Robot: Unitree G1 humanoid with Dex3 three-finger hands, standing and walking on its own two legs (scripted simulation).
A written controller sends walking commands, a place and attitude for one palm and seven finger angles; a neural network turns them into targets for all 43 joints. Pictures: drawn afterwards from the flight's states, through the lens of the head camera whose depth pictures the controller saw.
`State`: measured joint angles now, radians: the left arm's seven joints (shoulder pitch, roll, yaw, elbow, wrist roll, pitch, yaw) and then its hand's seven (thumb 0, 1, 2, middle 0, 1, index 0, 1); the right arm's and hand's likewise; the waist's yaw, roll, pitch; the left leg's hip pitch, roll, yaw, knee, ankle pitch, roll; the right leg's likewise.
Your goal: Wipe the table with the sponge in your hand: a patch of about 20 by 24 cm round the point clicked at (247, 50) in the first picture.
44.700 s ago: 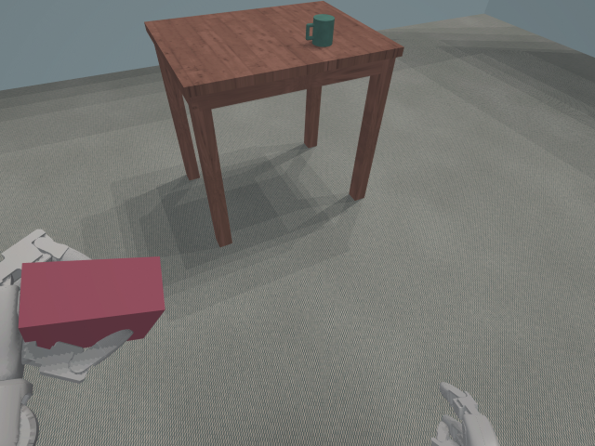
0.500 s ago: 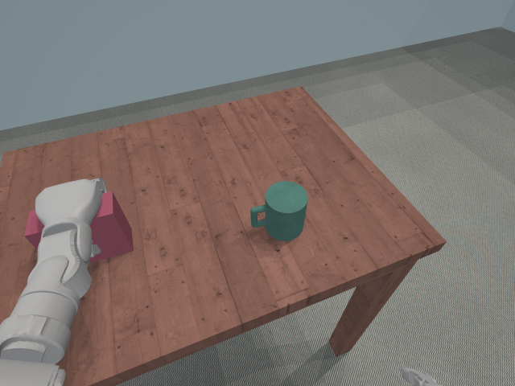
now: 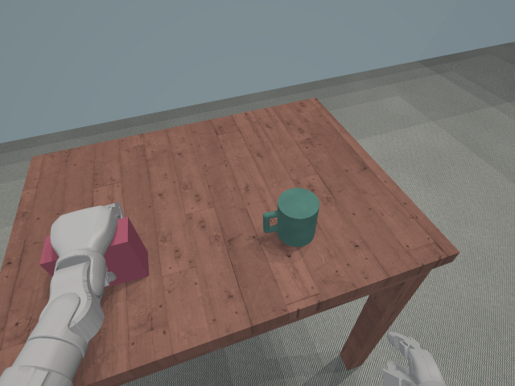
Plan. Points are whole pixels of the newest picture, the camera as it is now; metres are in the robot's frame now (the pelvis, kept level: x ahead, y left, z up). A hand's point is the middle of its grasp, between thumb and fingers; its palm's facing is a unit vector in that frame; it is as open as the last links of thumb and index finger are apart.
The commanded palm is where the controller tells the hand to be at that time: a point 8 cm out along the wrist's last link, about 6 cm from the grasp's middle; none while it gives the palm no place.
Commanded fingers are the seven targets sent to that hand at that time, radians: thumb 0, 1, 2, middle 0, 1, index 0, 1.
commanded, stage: wipe back along the first lane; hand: left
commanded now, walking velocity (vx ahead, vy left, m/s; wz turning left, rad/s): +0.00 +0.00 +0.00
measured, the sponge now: (104, 262) +0.30 +0.30 +0.02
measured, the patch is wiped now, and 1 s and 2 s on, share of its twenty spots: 1.00 1.00 1.00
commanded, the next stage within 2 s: lift the sponge slowly off the table in 0.44 s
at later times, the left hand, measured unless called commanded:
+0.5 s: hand (104, 276) +0.25 +0.27 +0.05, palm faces +0.02 -0.06 -1.00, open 9.6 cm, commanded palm +0.21 +0.25 +0.08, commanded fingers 0.00 0.10 1.30 -1.20 -1.60 -1.20 -1.60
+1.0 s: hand (106, 294) +0.22 +0.25 +0.06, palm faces -0.01 -0.10 -0.99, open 9.6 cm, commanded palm +0.20 +0.25 +0.12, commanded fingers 0.00 0.10 1.30 -1.20 -1.60 -1.20 -1.60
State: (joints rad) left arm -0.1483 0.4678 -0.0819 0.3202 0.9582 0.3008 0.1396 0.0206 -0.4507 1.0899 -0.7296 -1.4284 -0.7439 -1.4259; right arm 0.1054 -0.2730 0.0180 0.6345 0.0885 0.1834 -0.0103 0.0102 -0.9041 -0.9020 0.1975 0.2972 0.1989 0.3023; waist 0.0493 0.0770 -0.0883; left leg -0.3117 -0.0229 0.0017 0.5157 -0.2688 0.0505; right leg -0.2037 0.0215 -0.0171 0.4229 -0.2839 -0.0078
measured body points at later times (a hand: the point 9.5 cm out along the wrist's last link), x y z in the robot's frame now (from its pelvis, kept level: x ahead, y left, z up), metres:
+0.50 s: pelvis +0.00 -0.01 +0.00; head -0.02 -0.04 +0.45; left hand +0.25 +0.27 +0.11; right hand +0.21 -0.23 -0.09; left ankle +0.00 +0.09 -0.74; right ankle -0.04 -0.12 -0.74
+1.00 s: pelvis -0.02 -0.02 +0.00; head -0.04 -0.06 +0.45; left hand +0.22 +0.25 +0.11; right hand +0.21 -0.24 -0.08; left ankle +0.00 +0.08 -0.74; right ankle -0.04 -0.12 -0.74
